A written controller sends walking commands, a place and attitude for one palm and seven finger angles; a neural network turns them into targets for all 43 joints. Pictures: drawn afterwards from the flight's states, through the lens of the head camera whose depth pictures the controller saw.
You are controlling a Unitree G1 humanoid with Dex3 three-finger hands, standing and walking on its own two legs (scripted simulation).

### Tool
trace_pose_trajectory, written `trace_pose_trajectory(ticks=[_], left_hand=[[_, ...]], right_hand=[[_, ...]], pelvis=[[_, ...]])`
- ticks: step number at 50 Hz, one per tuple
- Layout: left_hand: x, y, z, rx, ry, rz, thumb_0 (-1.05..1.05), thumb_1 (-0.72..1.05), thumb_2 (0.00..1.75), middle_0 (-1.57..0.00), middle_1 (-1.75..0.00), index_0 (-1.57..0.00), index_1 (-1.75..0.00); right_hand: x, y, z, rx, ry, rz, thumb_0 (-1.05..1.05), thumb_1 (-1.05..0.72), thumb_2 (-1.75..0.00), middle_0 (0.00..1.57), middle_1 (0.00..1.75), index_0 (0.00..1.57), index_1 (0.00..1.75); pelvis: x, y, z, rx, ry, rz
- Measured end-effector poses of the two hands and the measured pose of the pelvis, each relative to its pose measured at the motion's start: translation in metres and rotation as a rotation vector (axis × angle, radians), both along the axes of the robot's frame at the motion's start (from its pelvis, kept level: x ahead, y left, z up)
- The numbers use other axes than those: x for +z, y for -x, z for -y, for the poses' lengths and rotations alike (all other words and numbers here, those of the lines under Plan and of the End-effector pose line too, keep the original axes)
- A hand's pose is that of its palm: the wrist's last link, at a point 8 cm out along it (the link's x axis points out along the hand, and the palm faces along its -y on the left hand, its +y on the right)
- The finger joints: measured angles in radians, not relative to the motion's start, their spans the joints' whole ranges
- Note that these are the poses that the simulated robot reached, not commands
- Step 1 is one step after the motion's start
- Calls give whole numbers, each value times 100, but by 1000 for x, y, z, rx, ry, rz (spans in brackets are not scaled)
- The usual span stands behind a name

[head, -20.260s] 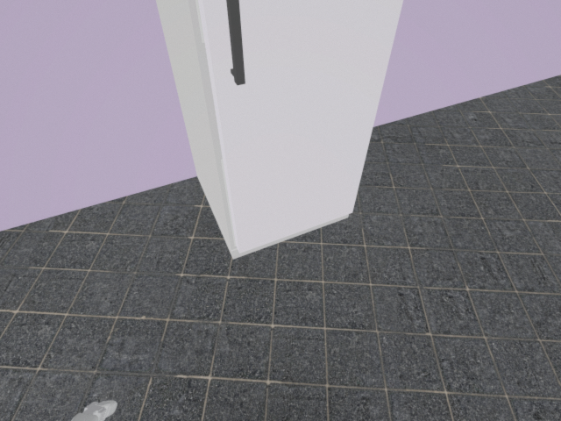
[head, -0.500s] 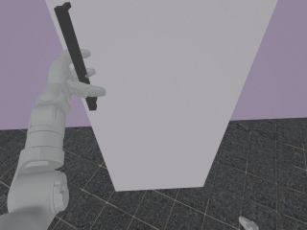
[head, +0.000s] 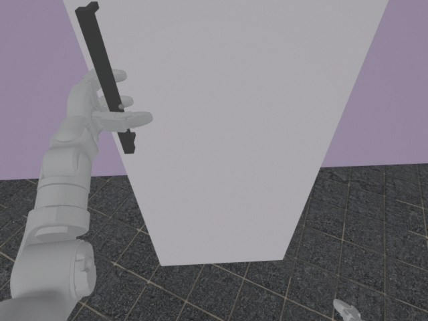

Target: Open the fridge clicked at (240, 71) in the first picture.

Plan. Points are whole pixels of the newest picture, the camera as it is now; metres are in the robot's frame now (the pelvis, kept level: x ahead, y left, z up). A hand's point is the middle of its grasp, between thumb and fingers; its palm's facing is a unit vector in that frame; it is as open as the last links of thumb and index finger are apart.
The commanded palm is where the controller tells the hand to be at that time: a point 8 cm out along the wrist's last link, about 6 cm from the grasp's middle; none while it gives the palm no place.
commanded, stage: grip the handle and tug to test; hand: left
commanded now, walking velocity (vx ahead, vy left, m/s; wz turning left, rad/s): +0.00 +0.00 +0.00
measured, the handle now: (114, 88) +0.48 +0.22 +0.22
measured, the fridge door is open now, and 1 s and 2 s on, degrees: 0 2 23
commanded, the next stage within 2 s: pull the door a little, standing still in 1.14 s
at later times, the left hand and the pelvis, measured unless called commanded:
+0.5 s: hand (121, 106) +0.42 +0.19 +0.22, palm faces +0.17 -0.99 -0.01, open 5.8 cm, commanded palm +0.39 +0.23 +0.22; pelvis +0.01 +0.00 +0.00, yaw +0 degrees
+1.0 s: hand (121, 112) +0.41 +0.19 +0.22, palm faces +0.16 -0.99 -0.01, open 5.9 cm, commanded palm +0.37 +0.23 +0.22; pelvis +0.02 +0.00 +0.00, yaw -1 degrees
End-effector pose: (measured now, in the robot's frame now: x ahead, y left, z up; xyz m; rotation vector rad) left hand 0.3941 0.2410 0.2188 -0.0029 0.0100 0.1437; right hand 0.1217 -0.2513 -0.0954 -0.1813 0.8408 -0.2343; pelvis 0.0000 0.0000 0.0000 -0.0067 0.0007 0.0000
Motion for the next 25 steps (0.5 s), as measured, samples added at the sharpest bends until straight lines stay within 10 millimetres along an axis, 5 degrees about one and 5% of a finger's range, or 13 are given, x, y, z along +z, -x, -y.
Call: trace_pose_trajectory(ticks=[20,25], left_hand=[[-1,-1,0,17,-12,13,0,67,80,-34,-130,-33,-131],[-1,0,1,23,-13,12,0,74,83,-34,-132,-33,-133]], right_hand=[[0,-9,-6,5,-15,7,1,-91,-90,20,30,20,30],[0,-17,-8,17,-14,9,1,-91,-90,20,30,20,30]], pelvis=[[1,-7,-3,-4,-3,3],[1,-9,-4,-2,-4,1]])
